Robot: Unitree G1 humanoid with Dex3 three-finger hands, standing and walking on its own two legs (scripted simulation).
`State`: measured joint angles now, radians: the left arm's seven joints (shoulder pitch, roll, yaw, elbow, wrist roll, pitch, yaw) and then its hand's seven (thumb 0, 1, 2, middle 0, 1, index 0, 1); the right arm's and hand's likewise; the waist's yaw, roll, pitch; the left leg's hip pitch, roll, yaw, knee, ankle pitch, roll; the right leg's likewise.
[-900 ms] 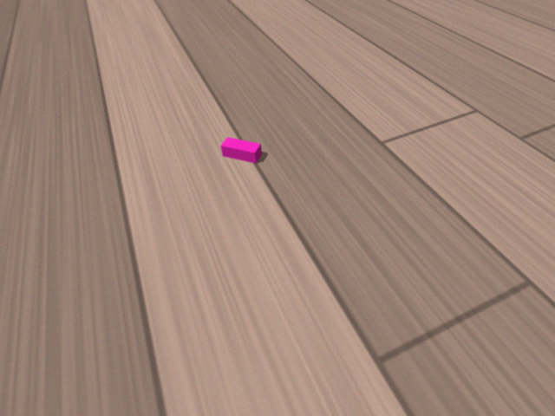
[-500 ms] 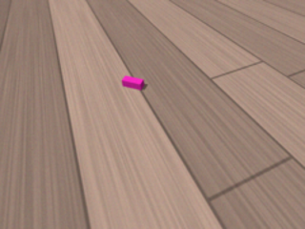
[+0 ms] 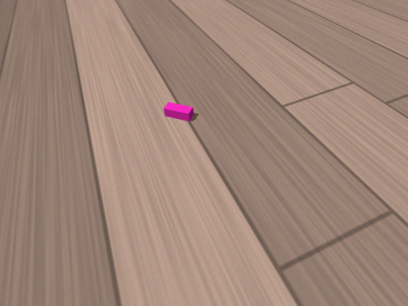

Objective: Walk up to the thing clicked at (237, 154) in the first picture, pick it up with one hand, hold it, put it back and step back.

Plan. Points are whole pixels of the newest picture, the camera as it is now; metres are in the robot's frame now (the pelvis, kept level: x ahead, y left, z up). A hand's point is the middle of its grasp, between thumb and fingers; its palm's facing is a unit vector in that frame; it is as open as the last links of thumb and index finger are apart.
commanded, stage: stand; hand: left
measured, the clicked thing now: (178, 111) +1.60 +0.30 -0.75
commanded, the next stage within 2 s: walk up in 0.22 s
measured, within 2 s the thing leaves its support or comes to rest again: neither
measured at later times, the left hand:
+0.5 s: hand out of the picture +0.06 +0.33 -0.15, palm faces -0.05 -0.92 -0.39, open 7.4 cm
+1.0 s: hand (88, 211) +0.41 +0.37 -0.14, palm faces -0.29 -0.87 -0.40, open 7.4 cm
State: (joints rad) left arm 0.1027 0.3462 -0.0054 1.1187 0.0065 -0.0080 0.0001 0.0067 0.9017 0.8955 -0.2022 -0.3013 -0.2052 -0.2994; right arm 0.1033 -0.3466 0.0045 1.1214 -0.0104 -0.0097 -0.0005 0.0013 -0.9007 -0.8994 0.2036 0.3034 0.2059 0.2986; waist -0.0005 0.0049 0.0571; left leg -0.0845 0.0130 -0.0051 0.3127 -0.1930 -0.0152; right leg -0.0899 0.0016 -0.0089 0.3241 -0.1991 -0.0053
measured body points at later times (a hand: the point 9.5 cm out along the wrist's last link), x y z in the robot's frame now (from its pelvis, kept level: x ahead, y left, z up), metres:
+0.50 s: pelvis +0.04 +0.05 -0.01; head +0.06 +0.05 +0.44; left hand +0.06 +0.38 -0.13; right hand +0.12 -0.30 -0.12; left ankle +0.13 +0.19 -0.73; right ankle -0.01 -0.11 -0.75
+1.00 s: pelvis +0.24 +0.12 -0.01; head +0.25 +0.11 +0.44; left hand +0.42 +0.42 -0.11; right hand +0.16 -0.19 -0.14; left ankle +0.17 +0.21 -0.75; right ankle +0.34 -0.04 -0.72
